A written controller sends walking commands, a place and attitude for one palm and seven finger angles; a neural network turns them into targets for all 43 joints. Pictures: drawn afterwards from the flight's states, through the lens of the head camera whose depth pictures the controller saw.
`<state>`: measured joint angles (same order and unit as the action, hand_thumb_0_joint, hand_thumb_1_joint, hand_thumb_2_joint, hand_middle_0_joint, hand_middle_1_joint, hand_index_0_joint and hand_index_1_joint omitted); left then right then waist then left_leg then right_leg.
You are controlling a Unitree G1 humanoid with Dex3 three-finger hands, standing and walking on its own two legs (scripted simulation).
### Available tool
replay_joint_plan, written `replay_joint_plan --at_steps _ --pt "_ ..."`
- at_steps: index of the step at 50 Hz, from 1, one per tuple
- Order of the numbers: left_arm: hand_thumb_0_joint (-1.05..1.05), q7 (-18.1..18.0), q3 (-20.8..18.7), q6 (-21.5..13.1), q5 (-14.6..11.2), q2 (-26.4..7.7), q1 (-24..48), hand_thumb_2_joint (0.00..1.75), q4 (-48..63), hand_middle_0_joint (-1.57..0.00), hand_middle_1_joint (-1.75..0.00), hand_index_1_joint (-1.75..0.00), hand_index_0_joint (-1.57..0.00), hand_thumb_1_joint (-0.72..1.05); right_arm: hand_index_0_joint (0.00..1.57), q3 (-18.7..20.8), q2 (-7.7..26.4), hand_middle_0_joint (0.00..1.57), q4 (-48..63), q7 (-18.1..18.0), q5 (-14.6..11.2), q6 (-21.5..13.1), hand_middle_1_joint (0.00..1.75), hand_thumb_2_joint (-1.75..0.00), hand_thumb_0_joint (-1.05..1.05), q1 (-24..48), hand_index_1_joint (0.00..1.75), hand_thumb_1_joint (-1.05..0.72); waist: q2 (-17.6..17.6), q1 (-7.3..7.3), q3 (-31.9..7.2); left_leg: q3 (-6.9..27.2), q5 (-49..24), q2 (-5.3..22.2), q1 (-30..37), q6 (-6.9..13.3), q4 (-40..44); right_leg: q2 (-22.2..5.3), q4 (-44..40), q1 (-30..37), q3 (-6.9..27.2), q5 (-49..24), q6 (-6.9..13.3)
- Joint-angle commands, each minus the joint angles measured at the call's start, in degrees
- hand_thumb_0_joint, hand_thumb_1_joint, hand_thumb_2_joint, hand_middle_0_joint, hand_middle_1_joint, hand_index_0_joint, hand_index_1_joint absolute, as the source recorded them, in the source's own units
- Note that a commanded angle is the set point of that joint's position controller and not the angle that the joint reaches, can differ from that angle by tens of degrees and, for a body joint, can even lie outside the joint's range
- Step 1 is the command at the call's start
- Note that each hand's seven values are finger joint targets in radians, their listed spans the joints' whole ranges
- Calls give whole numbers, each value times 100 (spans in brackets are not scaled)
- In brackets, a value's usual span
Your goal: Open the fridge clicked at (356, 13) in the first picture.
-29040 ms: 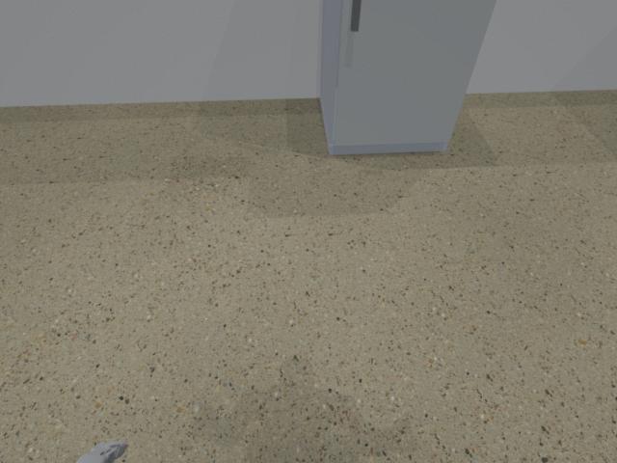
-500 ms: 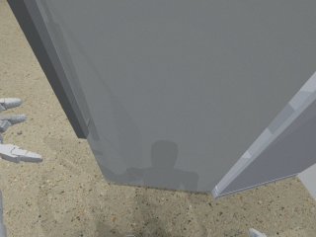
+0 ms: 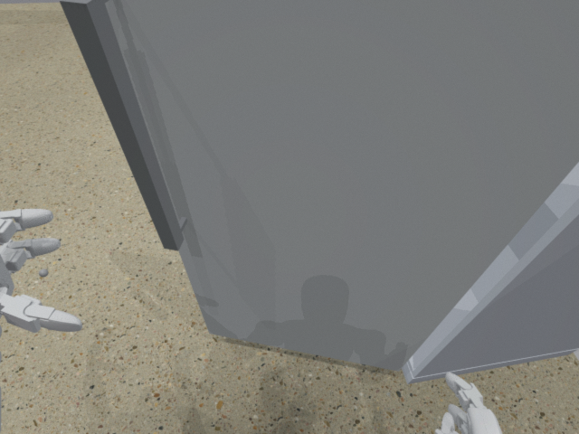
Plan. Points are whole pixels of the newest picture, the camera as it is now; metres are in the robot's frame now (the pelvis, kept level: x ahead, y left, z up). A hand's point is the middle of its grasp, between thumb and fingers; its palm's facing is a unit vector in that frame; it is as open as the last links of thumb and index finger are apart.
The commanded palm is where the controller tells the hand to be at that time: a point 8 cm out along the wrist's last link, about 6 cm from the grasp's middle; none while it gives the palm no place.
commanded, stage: draw the hand back to the body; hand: left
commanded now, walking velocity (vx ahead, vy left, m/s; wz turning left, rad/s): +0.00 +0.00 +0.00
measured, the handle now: (149, 149) +0.46 +0.26 +0.14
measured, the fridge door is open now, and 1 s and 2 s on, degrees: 70 70 70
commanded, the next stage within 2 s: step back with the hand held close in 1.56 s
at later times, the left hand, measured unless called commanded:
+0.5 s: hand (42, 284) +0.23 +0.30 +0.13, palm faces +0.11 -0.99 -0.04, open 14.6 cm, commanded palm +0.20 +0.34 +0.15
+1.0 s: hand (46, 262) +0.24 +0.28 +0.17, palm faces +0.46 -0.80 -0.38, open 10.6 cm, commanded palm +0.18 +0.31 +0.19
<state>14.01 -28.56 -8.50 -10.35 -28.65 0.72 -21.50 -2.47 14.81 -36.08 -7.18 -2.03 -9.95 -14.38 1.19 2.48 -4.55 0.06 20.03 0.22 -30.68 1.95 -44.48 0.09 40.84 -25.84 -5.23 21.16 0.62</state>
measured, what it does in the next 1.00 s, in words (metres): stands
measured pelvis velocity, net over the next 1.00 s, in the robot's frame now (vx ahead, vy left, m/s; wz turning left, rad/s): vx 0.03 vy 0.00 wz -0.03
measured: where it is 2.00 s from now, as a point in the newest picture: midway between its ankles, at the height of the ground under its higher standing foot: outside the picture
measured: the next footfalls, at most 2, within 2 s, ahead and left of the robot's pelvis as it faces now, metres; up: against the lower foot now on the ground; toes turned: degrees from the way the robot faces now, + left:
none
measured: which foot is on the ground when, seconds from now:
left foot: down 0.00-1.00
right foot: down 0.00-1.00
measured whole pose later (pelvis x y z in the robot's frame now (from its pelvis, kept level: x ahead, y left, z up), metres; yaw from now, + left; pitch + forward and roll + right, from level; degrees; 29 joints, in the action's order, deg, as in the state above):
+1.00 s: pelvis +0.03 +0.00 +0.03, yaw -2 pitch -3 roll +0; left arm -6.5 -20.0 -2.4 -4.4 -20.7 -20.9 14.8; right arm -2.3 12.9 -38.1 -4.8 -0.4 -9.0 -11.9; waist 2.8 4.3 -0.2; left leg -2.5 14.5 -1.2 -8.5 2.1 -25.9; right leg -0.8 25.0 -5.8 -2.5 16.2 0.0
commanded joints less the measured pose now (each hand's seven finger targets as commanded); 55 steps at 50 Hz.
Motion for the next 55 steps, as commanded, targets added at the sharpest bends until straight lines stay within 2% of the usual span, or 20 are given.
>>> replay_joint_plan --at_steps 1,4,6,8,13,15,23,24,25,26,27,29,30,32,38,39,46,50,53,55 --pt "0 1067 -563 -564 -1160 -1705 1976 20 1124 -25 -115 -115 -25 -55 20 280 941 20 638 -268 -145 -491 30 -90 0 249 30 -90 544 -287 -1313 317 -910 -24 1303 -33 685 142 -777 273 367 -883 115" --pt "0 1943 -866 -538 -1416 -2215 1944 20 993 -25 -115 -115 -25 -55 20 230 979 20 679 -322 -139 -638 30 -90 0 254 30 -90 717 -234 -1419 280 -1429 -45 1366 15 656 87 -726 586 476 -1548 126" --pt "0 2271 -958 -380 -1473 -2288 1601 20 687 -25 -115 -115 -25 -55 20 223 958 20 759 -268 -153 -708 30 -90 0 276 30 -90 603 -136 -1059 301 -1473 -49 1221 21 717 77 -770 513 471 -1570 102" --pt "0 2234 -1271 -127 -1498 -2431 973 20 482 -25 -115 -115 -25 -55 20 248 965 20 908 -144 -134 -756 30 -90 0 230 30 -90 536 57 -927 276 -1494 -63 1041 23 757 48 -804 594 470 -1529 104" --pt "0 1974 -1234 149 -1680 -1947 159 20 1036 -25 -115 -115 -25 -55 20 314 934 20 1219 81 -183 -826 30 -90 0 230 30 -90 254 131 -992 193 -1581 -23 1035 8 774 27 -816 696 474 -1692 9" --pt "0 1866 -1035 106 -1690 -1716 194 20 1634 -25 -115 -115 -25 -55 20 332 904 20 1271 104 -215 -880 30 -90 0 273 30 -90 502 77 -1060 183 -1517 -15 1259 9 830 64 -843 587 441 -1594 2" --pt "0 1412 -846 264 -1525 -1590 299 27 2588 -25 -107 -107 -25 -41 20 273 881 20 1078 -87 -231 -1028 30 -90 0 415 30 -90 443 -22 -564 304 -903 42 1456 26 1155 102 -1159 469 381 -772 26" --pt "0 1366 -805 269 -1503 -1563 411 29 2838 -24 -104 -104 -24 -37 20 251 848 20 1086 -108 -234 -1058 30 -90 0 466 30 -90 702 -17 -633 337 -890 26 1574 16 1228 97 -1162 506 362 -765 47" --pt "0 71 -782 128 -371 -2153 860 31 3151 -24 -102 -102 -24 -33 20 284 840 20 873 -4 30 -948 30 -90 0 468 30 -90 689 94 -190 395 -584 -50 1330 15 1366 4 -1568 440 541 -436 89" --pt "0 -522 -345 177 -266 -1311 301 32 2967 -24 -100 -100 -24 -30 20 267 774 20 874 14 55 -940 30 -90 0 558 30 -90 521 -35 49 458 -251 18 1372 -44 1568 -70 -1579 361 437 -311 85" --pt "0 -926 -53 227 -95 -857 -309 34 3024 -24 -98 -98 -24 -26 20 278 708 20 843 19 34 -888 30 -90 0 591 30 -90 500 16 124 486 -14 84 1462 -56 1719 -88 -1549 494 386 -253 85" --pt "0 -1486 -113 176 134 -968 -435 37 3743 -24 -94 -94 -24 -19 20 274 734 20 799 34 44 -767 30 -90 0 628 30 -90 700 76 -272 457 -78 83 1708 -36 1859 -113 -1590 842 421 -422 110" --pt "0 -1682 62 148 231 -794 -523 39 4011 -24 -92 -92 -24 -15 20 274 664 20 769 44 56 -746 30 -90 0 670 30 -90 817 47 -271 449 -126 109 1786 -61 1938 -118 -1555 977 404 -481 114" --pt "0 -1960 15 124 376 -785 -655 43 4102 -23 -87 -87 -23 -8 20 272 645 20 732 48 73 -683 30 -90 0 705 30 -90 613 57 -216 438 -233 132 1893 -57 2060 -99 -1596 1065 380 -600 107" --pt "0 -2184 67 163 576 -639 -958 53 4189 -23 -75 -75 -23 14 20 289 635 20 630 61 114 -453 30 -90 0 789 30 -90 216 118 -125 299 -1207 155 2204 -65 2202 -82 -1757 1445 352 -1126 102" --pt "0 -2174 246 177 583 -439 -996 55 4243 -22 -73 -73 -22 17 20 285 572 20 645 77 107 -417 30 -90 0 819 30 -90 303 91 -62 250 -1370 161 2286 -74 2195 -93 -1757 1464 355 -1215 100" --pt "0 -2159 210 238 595 -419 -1499 67 4817 -22 -58 -58 -22 43 20 293 505 20 717 159 162 -238 30 -90 0 870 30 -90 316 180 -252 163 -2376 165 2654 -123 2218 -98 -1837 1835 334 -1854 69" --pt "0 -2123 191 256 588 -412 -1686 74 5112 -21 -49 -49 -21 57 20 291 493 20 751 203 172 -146 30 -90 0 918 30 -90 336 202 -99 112 -2550 163 2688 -125 2246 -94 -1936 1884 340 -2002 56" --pt "0 -2106 74 250 564 -474 -1916 80 5166 -21 -43 -43 -21 68 20 319 498 20 763 196 186 -93 30 -90 0 968 30 -90 68 229 -26 50 -2376 146 2607 -68 2268 -88 -2021 1956 339 -2035 41" --pt "0 -2091 164 229 560 -399 -1851 83 5353 -21 -38 -38 -21 75 20 302 457 20 800 200 179 -56 30 -90 0 993 30 -90 212 204 22 26 -2250 121 2647 -60 2281 -97 -2035 1925 350 -1964 33"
